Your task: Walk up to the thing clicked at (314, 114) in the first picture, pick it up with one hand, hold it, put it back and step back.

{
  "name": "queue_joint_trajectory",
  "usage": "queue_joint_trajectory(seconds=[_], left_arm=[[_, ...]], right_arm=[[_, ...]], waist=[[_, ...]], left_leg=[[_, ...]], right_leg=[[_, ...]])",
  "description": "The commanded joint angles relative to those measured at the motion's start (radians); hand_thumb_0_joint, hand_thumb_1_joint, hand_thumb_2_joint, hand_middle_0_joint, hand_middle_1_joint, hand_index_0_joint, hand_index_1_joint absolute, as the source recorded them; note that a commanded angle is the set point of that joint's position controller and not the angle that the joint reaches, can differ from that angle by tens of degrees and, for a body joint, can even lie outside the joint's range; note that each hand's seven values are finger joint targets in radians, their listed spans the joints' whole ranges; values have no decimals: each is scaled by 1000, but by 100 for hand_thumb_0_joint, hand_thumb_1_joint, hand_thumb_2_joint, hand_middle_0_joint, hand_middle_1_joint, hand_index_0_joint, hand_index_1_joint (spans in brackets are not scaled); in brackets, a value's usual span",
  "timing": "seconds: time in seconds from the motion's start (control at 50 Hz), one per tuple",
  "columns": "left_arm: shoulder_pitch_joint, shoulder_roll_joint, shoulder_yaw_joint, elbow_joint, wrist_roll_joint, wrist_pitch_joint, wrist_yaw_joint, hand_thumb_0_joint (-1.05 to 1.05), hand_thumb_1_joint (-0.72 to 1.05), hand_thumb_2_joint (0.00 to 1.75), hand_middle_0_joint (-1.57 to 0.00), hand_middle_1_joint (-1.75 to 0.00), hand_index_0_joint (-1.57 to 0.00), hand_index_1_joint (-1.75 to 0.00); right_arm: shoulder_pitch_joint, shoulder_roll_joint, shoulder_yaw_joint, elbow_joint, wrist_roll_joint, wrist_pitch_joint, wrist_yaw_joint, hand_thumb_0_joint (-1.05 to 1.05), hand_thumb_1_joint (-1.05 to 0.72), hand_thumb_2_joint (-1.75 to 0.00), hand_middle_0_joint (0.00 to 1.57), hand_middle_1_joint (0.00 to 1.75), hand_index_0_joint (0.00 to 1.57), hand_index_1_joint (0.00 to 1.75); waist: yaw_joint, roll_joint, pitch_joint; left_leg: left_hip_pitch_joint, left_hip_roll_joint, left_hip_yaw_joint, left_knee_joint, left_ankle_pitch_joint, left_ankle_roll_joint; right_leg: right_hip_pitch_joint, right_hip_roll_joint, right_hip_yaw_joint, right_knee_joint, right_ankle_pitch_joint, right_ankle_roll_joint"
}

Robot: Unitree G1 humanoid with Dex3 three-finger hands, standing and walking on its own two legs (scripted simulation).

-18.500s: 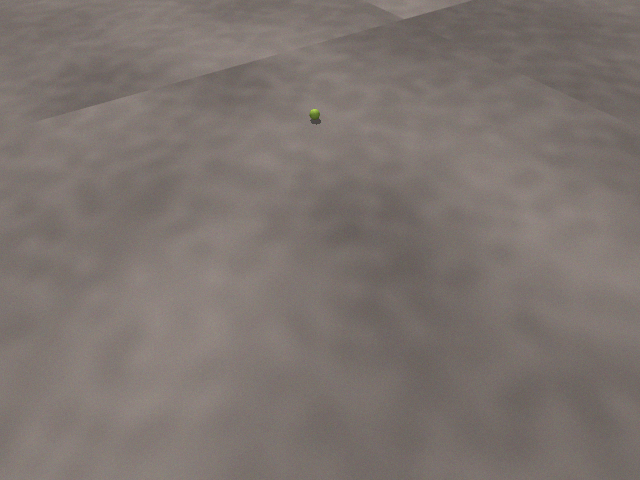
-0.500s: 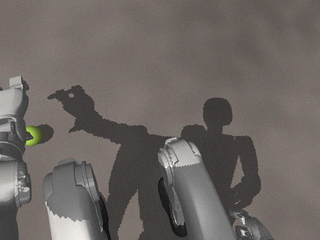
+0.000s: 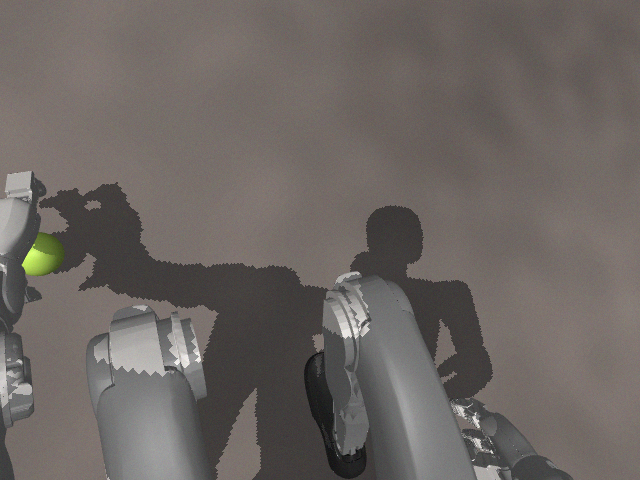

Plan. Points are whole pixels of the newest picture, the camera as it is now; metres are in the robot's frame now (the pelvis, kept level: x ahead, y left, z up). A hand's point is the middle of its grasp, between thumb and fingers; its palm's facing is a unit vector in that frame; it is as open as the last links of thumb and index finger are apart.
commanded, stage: rest palm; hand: left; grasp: from above
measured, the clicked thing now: (38, 254) +0.42 +0.32 -0.27
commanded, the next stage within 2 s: close in 1.14 s
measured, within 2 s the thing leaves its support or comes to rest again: neither
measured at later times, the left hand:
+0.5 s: hand (33, 252) +0.41 +0.32 -0.23, palm faces -0.45 -0.17 -0.88, open 14.2 cm
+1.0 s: hand (37, 255) +0.41 +0.32 -0.25, palm faces -0.42 -0.15 -0.89, open 14.1 cm
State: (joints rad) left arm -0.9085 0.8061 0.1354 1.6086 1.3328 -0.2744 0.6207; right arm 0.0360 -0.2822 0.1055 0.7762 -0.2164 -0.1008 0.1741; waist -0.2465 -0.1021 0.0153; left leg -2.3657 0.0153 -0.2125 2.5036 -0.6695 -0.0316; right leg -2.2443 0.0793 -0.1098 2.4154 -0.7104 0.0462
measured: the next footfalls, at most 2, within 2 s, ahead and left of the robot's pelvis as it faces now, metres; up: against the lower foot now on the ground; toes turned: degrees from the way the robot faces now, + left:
none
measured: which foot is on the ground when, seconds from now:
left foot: down 0.00-1.00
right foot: down 0.00-1.00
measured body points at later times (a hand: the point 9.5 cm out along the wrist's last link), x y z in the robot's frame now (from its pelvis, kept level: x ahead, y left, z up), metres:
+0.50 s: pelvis +0.00 +0.00 -0.01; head +0.26 +0.09 +0.35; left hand +0.43 +0.32 -0.18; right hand +0.05 -0.26 -0.10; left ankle +0.07 +0.13 -0.27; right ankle +0.10 -0.12 -0.27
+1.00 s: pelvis +0.00 +0.01 -0.01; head +0.26 +0.12 +0.34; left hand +0.43 +0.32 -0.20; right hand +0.08 -0.26 -0.08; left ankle +0.07 +0.14 -0.27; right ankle +0.10 -0.12 -0.27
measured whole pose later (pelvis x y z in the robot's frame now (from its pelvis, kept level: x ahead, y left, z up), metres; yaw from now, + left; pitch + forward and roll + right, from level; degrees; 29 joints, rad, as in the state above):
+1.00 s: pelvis +0.00 +0.01 -0.01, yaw -4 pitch +26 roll -13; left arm -0.91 0.89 0.15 1.71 1.26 -0.23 0.70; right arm 0.02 -0.31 0.22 0.77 -0.29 -0.25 0.28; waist -0.30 -0.14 0.12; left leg -2.34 0.03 -0.28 2.56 -0.70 -0.03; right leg -2.21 0.11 -0.16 2.42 -0.70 0.06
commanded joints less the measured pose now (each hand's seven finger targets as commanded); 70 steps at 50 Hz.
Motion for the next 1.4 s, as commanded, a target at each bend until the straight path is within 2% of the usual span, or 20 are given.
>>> queue_joint_trajectory(seconds=[0.0, 0.06, 0.12, 0.18, 0.28, 0.4, 0.46, 0.7, 0.8, 0.84, 0.9, 0.94, 0.96, 1.06, 1.16, 1.24, 1.28, 1.3, 1.34, 1.38], left_arm=[[-298, 243, 32, -68, -12, 44, 61, 0, -53, 99, -6, -99, -6, -99], [-250, 283, 57, -56, -27, 62, 59, 0, -52, 97, -6, -101, -6, -100], [-250, 257, 31, -41, -54, 74, 35, 0, -51, 95, -6, -102, -7, -101], [-196, 301, 71, -68, -85, 71, 25, 0, -52, 95, -6, -101, -6, -100], [-216, 308, 66, -102, -116, 43, 3, 0, -54, 97, -6, -101, -6, -100], [-185, 289, 51, -67, -112, 1, 9, 0, -54, 98, -6, -98, -5, -99], [-193, 345, 78, -72, -90, -20, 35, 0, -53, 98, -6, -98, -5, -98], [-237, 312, 27, -21, -48, 17, 116, 0, -52, 97, -6, -99, -6, -99], [-251, 307, 11, 2, -59, 37, 119, 0, -51, 95, -6, -100, -7, -99], [-210, 316, 38, 17, -72, 43, 125, 0, -50, 94, -6, -101, -7, -100], [-226, 269, -23, 32, -78, 52, 110, 0, -51, 94, -6, -102, -7, -101], [-209, 327, 40, -4, -92, 45, 116, 0, -50, 93, -6, -102, -7, -101], [-214, 302, 13, 18, -92, 45, 113, 0, -50, 92, -6, -102, -7, -101], [-223, 346, 41, 30, -97, 32, 106, 0, -49, 92, -6, -103, -8, -101], [-210, 313, 5, 27, -98, 15, 105, 0, -48, 92, -6, -104, -8, -102], [-188, 358, 41, 7, -99, 5, 116, 0, -42, 89, -9, -104, -12, -101], [-183, 341, 29, 23, -93, 9, 126, 0, -39, 87, -11, -103, -14, -100], [-211, 306, -13, 24, -86, 12, 124, 0, -37, 86, -12, -103, -15, -99], [-218, 343, 25, 12, -99, 11, 137, 0, -35, 84, -13, -102, -17, -98], [-232, 325, -9, 19, -92, 19, 136, 0, -33, 82, -16, -99, -19, -95]], right_arm=[[187, -282, -51, 6, -19, -22, 7, 0, -89, -90, 20, 30, 20, 30], [179, -282, -40, -2, -23, -37, 18, 0, -89, -90, 20, 30, 20, 30], [174, -278, -30, -16, -30, -56, 29, 0, -89, -90, 20, 30, 20, 30], [187, -286, -23, -21, -27, -62, 32, 0, -89, -90, 20, 30, 20, 30], [196, -286, -10, -19, -28, -73, 38, 0, -89, -90, 20, 30, 20, 30], [205, -294, 8, -15, -35, -73, 42, 0, -89, -90, 20, 30, 20, 30], [207, -311, 15, -13, -44, -74, 40, 0, -89, -90, 20, 30, 20, 30], [166, -323, 19, 6, -67, -112, 65, 0, -89, -90, 20, 30, 20, 30], [148, -338, 21, 1, -70, -138, 83, 0, -89, -90, 20, 30, 20, 30], [140, -335, 25, -1, -65, -141, 84, 0, -89, -90, 20, 30, 20, 30], [131, -326, 30, -2, -66, -153, 95, 0, -89, -90, 20, 30, 20, 30], [144, -344, 29, -15, -59, -153, 91, 0, -89, -90, 20, 30, 20, 30], [137, -335, 36, -14, -64, -160, 97, 0, -89, -90, 20, 30, 20, 30], [169, -353, 40, -3, -73, -168, 106, 0, -89, -90, 20, 30, 20, 30], [145, -348, 46, -7, -72, -177, 104, 0, -89, -90, 20, 30, 20, 30], [158, -361, 48, 0, -71, -178, 105, 0, -89, -90, 20, 30, 20, 30], [146, -355, 55, -3, -76, -175, 105, 0, -89, -90, 20, 30, 20, 30], [141, -350, 59, -6, -74, -179, 107, 0, -89, -90, 20, 30, 20, 30], [161, -370, 54, -1, -77, -180, 109, 0, -88, -90, 20, 30, 20, 30], [144, -366, 58, -2, -75, -190, 115, 0, -89, -90, 20, 30, 20, 30]], waist=[[-36, 463, -585], [-17, 452, -605], [-44, 418, -594], [-17, 409, -619], [-39, 389, -612], [-41, 369, -579], [-45, 385, -577], [-71, 441, -542], [-87, 451, -511], [-60, 462, -520], [-81, 455, -483], [-66, 450, -537], [-75, 446, -523], [-99, 430, -494], [-91, 437, -499], [-77, 424, -516], [-80, 438, -520], [-92, 440, -499], [-95, 435, -511], [-101, 445, -481]], left_leg=[[558, 10, 114, -255, 125, 39], [536, 13, 122, -238, 140, 42], [516, 17, 121, -207, 154, 49], [511, 19, 116, -212, 174, 52], [481, 25, 105, -190, 166, 57], [461, 24, 91, -195, 135, 54], [470, 27, 86, -195, 133, 51], [520, 34, 77, -195, 152, 38], [529, 37, 69, -191, 145, 34], [527, 36, 70, -211, 142, 32], [503, 36, 67, -205, 108, 35], [527, 38, 63, -204, 168, 36], [530, 39, 59, -200, 168, 32], [510, 40, 54, -188, 151, 39], [508, 42, 53, -198, 129, 35], [516, 43, 52, -189, 172, 36], [527, 48, 52, -191, 177, 34], [518, 45, 53, -187, 154, 34], [518, 47, 46, -191, 167, 35], [512, 47, 49, -183, 146, 33]], right_leg=[[202, 20, -131, -217, 215, -68], [247, 23, -123, -218, 235, -70], [271, 26, -120, -215, 260, -66], [324, 30, -118, -229, 275, -65], [356, 35, -113, -229, 279, -63], [357, 41, -127, -241, 248, -62], [359, 41, -138, -233, 245, -64], [313, 50, -159, -212, 270, -66], [293, 45, -167, -203, 262, -65], [313, 49, -167, -210, 256, -68], [289, 48, -166, -215, 226, -68], [338, 49, -166, -218, 279, -64], [326, 44, -169, -200, 281, -64], [331, 46, -177, -208, 270, -60], [343, 53, -174, -218, 243, -65], [370, 53, -175, -217, 279, -60], [376, 61, -176, -218, 292, -60], [349, 58, -178, -214, 273, -61], [370, 60, -181, -222, 283, -60], [344, 53, -182, -212, 262, -60]])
